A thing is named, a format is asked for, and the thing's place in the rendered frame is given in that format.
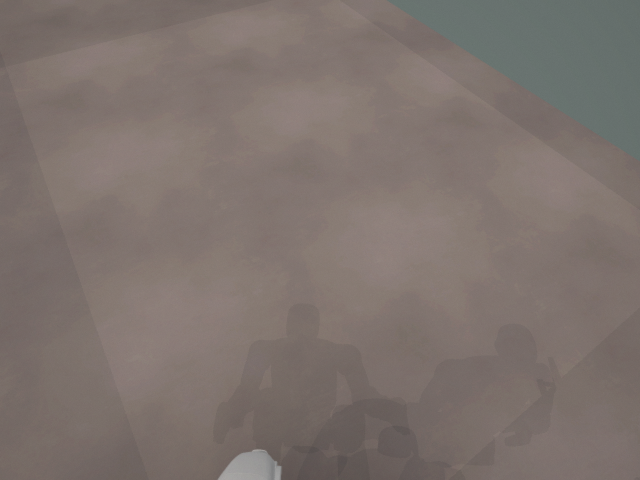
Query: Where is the robot left thigh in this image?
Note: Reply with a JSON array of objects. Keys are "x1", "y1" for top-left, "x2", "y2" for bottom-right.
[{"x1": 218, "y1": 452, "x2": 281, "y2": 480}]

